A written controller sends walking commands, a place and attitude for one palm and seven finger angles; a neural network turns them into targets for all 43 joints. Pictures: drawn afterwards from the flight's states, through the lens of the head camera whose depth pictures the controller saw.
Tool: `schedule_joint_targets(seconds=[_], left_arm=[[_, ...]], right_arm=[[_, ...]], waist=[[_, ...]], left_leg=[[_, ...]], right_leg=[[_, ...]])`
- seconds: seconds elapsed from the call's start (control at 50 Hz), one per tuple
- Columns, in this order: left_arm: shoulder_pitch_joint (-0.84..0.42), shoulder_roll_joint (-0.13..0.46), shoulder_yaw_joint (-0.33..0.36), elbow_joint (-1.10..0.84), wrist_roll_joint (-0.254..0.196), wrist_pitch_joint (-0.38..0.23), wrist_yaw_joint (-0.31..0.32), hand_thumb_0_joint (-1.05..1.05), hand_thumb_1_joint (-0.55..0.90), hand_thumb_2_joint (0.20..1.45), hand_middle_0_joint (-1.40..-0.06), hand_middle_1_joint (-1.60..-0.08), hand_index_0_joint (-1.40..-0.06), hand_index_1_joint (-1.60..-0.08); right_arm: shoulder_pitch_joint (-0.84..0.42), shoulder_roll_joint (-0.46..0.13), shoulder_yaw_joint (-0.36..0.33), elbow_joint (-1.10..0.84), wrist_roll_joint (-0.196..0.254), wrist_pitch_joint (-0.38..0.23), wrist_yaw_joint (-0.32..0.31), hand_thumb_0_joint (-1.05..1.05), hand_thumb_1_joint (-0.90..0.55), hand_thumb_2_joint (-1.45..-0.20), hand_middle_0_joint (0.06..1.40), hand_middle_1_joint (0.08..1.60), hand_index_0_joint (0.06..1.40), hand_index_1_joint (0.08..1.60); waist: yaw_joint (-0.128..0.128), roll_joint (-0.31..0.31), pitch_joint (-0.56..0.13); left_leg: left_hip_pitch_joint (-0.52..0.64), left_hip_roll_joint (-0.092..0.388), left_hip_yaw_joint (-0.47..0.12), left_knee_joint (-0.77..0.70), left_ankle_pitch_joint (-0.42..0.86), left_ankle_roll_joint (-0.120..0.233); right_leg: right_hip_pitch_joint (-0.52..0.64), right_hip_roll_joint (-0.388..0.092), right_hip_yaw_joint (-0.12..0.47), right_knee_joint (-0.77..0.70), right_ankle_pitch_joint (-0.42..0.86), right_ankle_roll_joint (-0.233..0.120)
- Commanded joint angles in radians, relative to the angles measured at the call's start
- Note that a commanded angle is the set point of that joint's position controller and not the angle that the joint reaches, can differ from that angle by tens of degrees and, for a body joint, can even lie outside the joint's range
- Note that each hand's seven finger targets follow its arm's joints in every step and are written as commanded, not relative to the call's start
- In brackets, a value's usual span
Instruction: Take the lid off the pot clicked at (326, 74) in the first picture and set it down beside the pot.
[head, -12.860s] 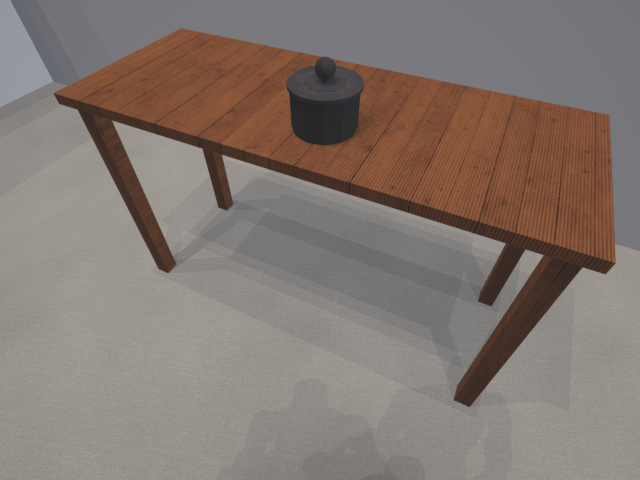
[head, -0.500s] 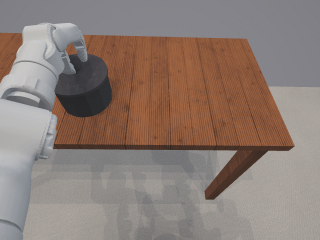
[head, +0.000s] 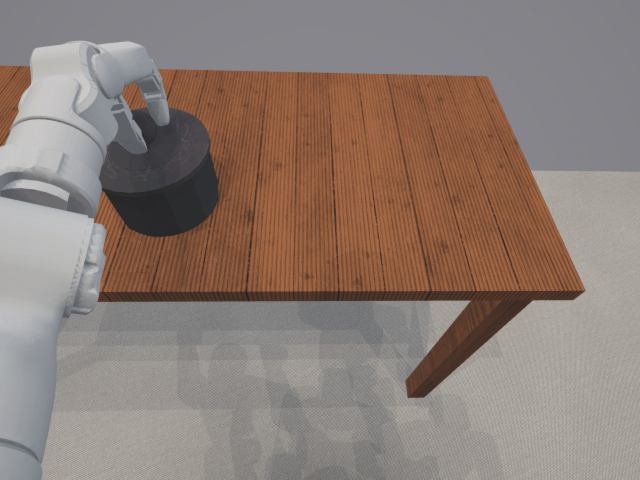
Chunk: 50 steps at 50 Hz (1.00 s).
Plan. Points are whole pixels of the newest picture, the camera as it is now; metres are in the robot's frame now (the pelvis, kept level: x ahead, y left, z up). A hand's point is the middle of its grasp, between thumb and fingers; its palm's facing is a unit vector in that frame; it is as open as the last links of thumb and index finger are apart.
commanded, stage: close the fingers and squeeze the knob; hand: left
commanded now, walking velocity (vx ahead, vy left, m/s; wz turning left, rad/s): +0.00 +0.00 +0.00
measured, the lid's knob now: (138, 128) +0.54 +0.18 +0.13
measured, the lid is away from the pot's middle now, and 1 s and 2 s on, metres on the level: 0.00 0.01 0.02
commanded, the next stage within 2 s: lift the lid straight up in 0.50 s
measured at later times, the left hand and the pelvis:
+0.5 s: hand (123, 119) +0.52 +0.18 +0.17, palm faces -0.42 -0.08 -0.90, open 7.1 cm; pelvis +0.00 +0.01 +0.00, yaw +0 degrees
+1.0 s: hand (114, 108) +0.51 +0.18 +0.18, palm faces -0.41 -0.07 -0.91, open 7.1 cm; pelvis +0.00 +0.00 +0.00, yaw +1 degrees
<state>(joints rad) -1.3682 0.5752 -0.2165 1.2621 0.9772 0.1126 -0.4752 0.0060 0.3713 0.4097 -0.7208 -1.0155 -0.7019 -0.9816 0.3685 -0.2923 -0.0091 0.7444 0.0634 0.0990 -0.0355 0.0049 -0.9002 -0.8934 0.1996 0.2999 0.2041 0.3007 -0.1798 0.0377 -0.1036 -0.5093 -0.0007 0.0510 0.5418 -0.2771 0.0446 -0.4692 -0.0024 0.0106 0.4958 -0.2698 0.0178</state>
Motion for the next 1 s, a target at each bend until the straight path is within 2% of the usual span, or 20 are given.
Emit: schedule_joint_targets(seconds=[0.0, 0.02, 0.04, 0.08, 0.14, 0.18, 0.26, 0.38, 0.42, 0.5, 0.52, 0.56, 0.62, 0.66, 0.72, 0.76, 0.8, 0.88, 0.94, 0.98], left_arm=[[-0.489, 0.232, 0.033, -0.135, 0.023, 0.004, 0.041, 0.0, 0.567, 0.493, -0.808, -1.056, -0.794, -1.032], [-0.492, 0.212, 0.019, -0.155, 0.013, -0.001, 0.04, 0.0, 0.57, 0.496, -0.81, -1.057, -0.795, -1.03], [-0.488, 0.249, 0.052, -0.148, 0.02, 0.002, 0.045, 0.0, 0.574, 0.5, -0.812, -1.059, -0.797, -1.029], [-0.493, 0.21, 0.016, -0.117, 0.022, 0.007, 0.042, 0.0, 0.586, 0.508, -0.819, -1.062, -0.803, -1.029], [-0.492, 0.253, 0.045, -0.13, 0.024, 0.004, 0.046, 0.0, 0.609, 0.522, -0.832, -1.068, -0.814, -1.032], [-0.513, 0.199, 0.001, -0.112, 0.024, 0.008, 0.044, 0.0, 0.626, 0.533, -0.842, -1.072, -0.823, -1.036], [-0.564, 0.228, 0.034, -0.193, 0.04, 0.003, 0.049, 0.0, 0.663, 0.556, -0.864, -1.082, -0.842, -1.045], [-0.538, 0.193, 0.016, -0.151, 0.022, 0.014, 0.041, 0.0, 0.721, 0.592, -0.899, -1.092, -0.87, -1.061], [-0.531, 0.213, 0.034, -0.172, 0.023, 0.012, 0.044, 0.0, 0.742, 0.603, -0.909, -1.096, -0.879, -1.067], [-0.551, 0.188, 0.01, -0.16, 0.024, 0.018, 0.038, 0.0, 0.78, 0.622, -0.926, -1.102, -0.893, -1.079], [-0.548, 0.171, 0.001, -0.176, 0.015, 0.015, 0.039, 0.0, 0.785, 0.625, -0.929, -1.103, -0.895, -1.081], [-0.562, 0.226, 0.042, -0.184, 0.027, 0.014, 0.042, 0.0, 0.793, 0.629, -0.932, -1.104, -0.898, -1.084], [-0.561, 0.167, -0.002, -0.178, 0.01, 0.016, 0.034, 0.0, 0.801, 0.633, -0.934, -1.105, -0.9, -1.088], [-0.633, 0.254, 0.055, -0.264, 0.028, 0.01, 0.04, 0.0, 0.803, 0.635, -0.935, -1.105, -0.9, -1.09], [-0.631, 0.206, 0.023, -0.298, 0.013, 0.004, 0.032, 0.0, 0.806, 0.636, -0.936, -1.106, -0.901, -1.091], [-0.653, 0.271, 0.072, -0.33, 0.025, 0.001, 0.035, 0.0, 0.807, 0.636, -0.937, -1.106, -0.901, -1.092], [-0.632, 0.225, 0.037, -0.296, 0.019, 0.008, 0.03, 0.0, 0.807, 0.637, -0.937, -1.106, -0.901, -1.092], [-0.644, 0.262, 0.057, -0.299, 0.015, 0.016, 0.029, 0.0, 0.808, 0.637, -0.937, -1.106, -0.901, -1.092], [-0.656, 0.256, 0.062, -0.358, 0.012, 0.013, 0.023, 0.0, 0.808, 0.637, -0.937, -1.106, -0.901, -1.093], [-0.633, 0.202, 0.025, -0.309, 0.003, 0.025, 0.009, 0.0, 0.808, 0.637, -0.937, -1.106, -0.901, -1.093]], right_arm=[[0.112, -0.176, -0.057, -0.063, -0.001, -0.014, -0.021, 0.0, -0.9, -0.9, 0.2, 0.3, 0.2, 0.3], [0.114, -0.178, -0.06, -0.062, 0.0, -0.015, -0.022, 0.0, -0.9, -0.9, 0.2, 0.3, 0.2, 0.3], [0.114, -0.178, -0.06, -0.059, -0.004, -0.015, -0.02, 0.0, -0.9, -0.9, 0.2, 0.3, 0.2, 0.3], [0.111, -0.175, -0.057, -0.059, -0.001, -0.016, -0.021, 0.0, -0.9, -0.9, 0.2, 0.3, 0.2, 0.3], [0.112, -0.178, -0.056, -0.064, -0.002, -0.017, -0.024, 0.0, -0.9, -0.9, 0.2, 0.3, 0.2, 0.3], [0.112, -0.176, -0.054, -0.058, 0.001, -0.015, -0.023, 0.0, -0.9, -0.9, 0.2, 0.3, 0.2, 0.3], [0.129, -0.173, -0.065, -0.064, -0.011, -0.018, -0.02, 0.0, -0.9, -0.9, 0.2, 0.3, 0.2, 0.3], [0.131, -0.174, -0.064, -0.055, -0.007, -0.018, -0.015, 0.0, -0.9, -0.9, 0.2, 0.3, 0.2, 0.3], [0.133, -0.177, -0.066, -0.061, -0.009, -0.019, -0.017, 0.0, -0.9, -0.9, 0.2, 0.3, 0.2, 0.3], [0.134, -0.174, -0.063, -0.054, -0.009, -0.02, -0.014, 0.0, -0.9, -0.9, 0.2, 0.3, 0.2, 0.3], [0.136, -0.176, -0.066, -0.053, -0.007, -0.019, -0.014, 0.0, -0.9, -0.9, 0.2, 0.3, 0.2, 0.3], [0.141, -0.178, -0.066, -0.05, -0.012, -0.019, -0.013, 0.0, -0.9, -0.9, 0.2, 0.3, 0.2, 0.3], [0.134, -0.176, -0.066, -0.053, -0.008, -0.023, -0.016, 0.0, -0.9, -0.9, 0.2, 0.3, 0.2, 0.3], [0.139, -0.172, -0.069, -0.061, -0.016, -0.026, -0.014, 0.0, -0.9, -0.9, 0.2, 0.3, 0.2, 0.3], [0.13, -0.166, -0.072, -0.07, -0.016, -0.033, -0.014, 0.0, -0.9, -0.9, 0.2, 0.3, 0.2, 0.3], [0.133, -0.164, -0.072, -0.073, -0.021, -0.039, -0.011, 0.0, -0.9, -0.9, 0.2, 0.3, 0.2, 0.3], [0.131, -0.162, -0.071, -0.068, -0.016, -0.043, -0.012, 0.0, -0.9, -0.9, 0.2, 0.3, 0.2, 0.3], [0.116, -0.166, -0.066, -0.071, -0.013, -0.048, -0.013, 0.0, -0.9, -0.9, 0.2, 0.3, 0.2, 0.3], [0.106, -0.161, -0.07, -0.077, -0.019, -0.054, -0.008, 0.0, -0.9, -0.9, 0.2, 0.3, 0.2, 0.3], [0.102, -0.159, -0.07, -0.073, -0.016, -0.052, -0.004, 0.0, -0.9, -0.9, 0.2, 0.3, 0.2, 0.3]], waist=[[0.001, -0.034, -0.378], [0.002, -0.008, -0.389], [0.006, -0.014, -0.385], [-0.005, -0.024, -0.352], [0.003, -0.016, -0.385], [-0.008, 0.003, -0.347], [-0.001, 0.036, -0.448], [-0.007, -0.005, -0.379], [-0.001, 0.013, -0.418], [-0.011, 0.007, -0.395], [-0.008, 0.029, -0.402], [-0.005, 0.014, -0.42], [-0.012, 0.011, -0.405], [-0.001, 0.041, -0.49], [0.001, 0.076, -0.487], [0.008, 0.067, -0.507], [0.0, 0.054, -0.462], [0.006, 0.03, -0.445], [0.016, 0.056, -0.482], [0.008, 0.039, -0.435]], left_leg=[[0.33, -0.043, -0.035, 0.01, 0.374, 0.036], [0.35, -0.037, -0.037, 0.015, 0.425, 0.035], [0.348, -0.036, -0.036, 0.023, 0.415, 0.035], [0.331, -0.038, -0.036, 0.016, 0.372, 0.034], [0.331, -0.038, -0.034, 0.02, 0.382, 0.034], [0.334, -0.033, -0.038, 0.013, 0.373, 0.03], [0.412, -0.031, -0.056, 0.028, 0.477, 0.029], [0.386, -0.031, -0.057, 0.019, 0.436, 0.03], [0.408, -0.03, -0.059, 0.024, 0.482, 0.028], [0.39, -0.035, -0.057, 0.014, 0.42, 0.03], [0.412, -0.029, -0.062, 0.019, 0.475, 0.026], [0.408, -0.032, -0.06, 0.021, 0.444, 0.029], [0.401, -0.033, -0.055, 0.017, 0.444, 0.031], [0.443, -0.035, -0.066, 0.021, 0.492, 0.034], [0.492, -0.029, -0.076, 0.023, 0.58, 0.03], [0.504, -0.032, -0.082, 0.019, 0.585, 0.034], [0.489, -0.034, -0.074, 0.01, 0.539, 0.034], [0.46, -0.036, -0.07, -0.005, 0.503, 0.036], [0.517, -0.033, -0.083, 0.009, 0.601, 0.035], [0.5, -0.037, -0.079, 0.0, 0.563, 0.036]], right_leg=[[0.047, 0.057, -0.046, -0.026, 0.378, -0.038], [0.04, 0.055, -0.046, -0.025, 0.402, -0.042], [0.046, 0.056, -0.046, -0.021, 0.401, -0.039], [0.021, 0.059, -0.051, -0.026, 0.364, -0.039], [0.046, 0.056, -0.046, -0.019, 0.381, -0.039], [-0.001, 0.057, -0.053, -0.022, 0.347, -0.04], [0.007, 0.061, -0.046, -0.018, 0.377, -0.042], [-0.009, 0.064, -0.057, -0.029, 0.348, -0.041], [-0.002, 0.063, -0.053, -0.025, 0.372, -0.046], [-0.012, 0.066, -0.055, -0.03, 0.34, -0.042], [-0.022, 0.064, -0.057, -0.028, 0.357, -0.047], [-0.001, 0.066, -0.053, -0.027, 0.354, -0.043], [-0.006, 0.062, -0.054, -0.033, 0.363, -0.045], [0.037, 0.063, -0.041, -0.029, 0.394, -0.044], [0.017, 0.063, -0.043, -0.039, 0.41, -0.046], [0.045, 0.065, -0.039, -0.04, 0.412, -0.042], [0.031, 0.064, -0.046, -0.052, 0.393, -0.041], [0.072, 0.058, -0.044, -0.056, 0.412, -0.043], [0.07, 0.058, -0.04, -0.05, 0.437, -0.041], [0.05, 0.06, -0.049, -0.058, 0.412, -0.04]])
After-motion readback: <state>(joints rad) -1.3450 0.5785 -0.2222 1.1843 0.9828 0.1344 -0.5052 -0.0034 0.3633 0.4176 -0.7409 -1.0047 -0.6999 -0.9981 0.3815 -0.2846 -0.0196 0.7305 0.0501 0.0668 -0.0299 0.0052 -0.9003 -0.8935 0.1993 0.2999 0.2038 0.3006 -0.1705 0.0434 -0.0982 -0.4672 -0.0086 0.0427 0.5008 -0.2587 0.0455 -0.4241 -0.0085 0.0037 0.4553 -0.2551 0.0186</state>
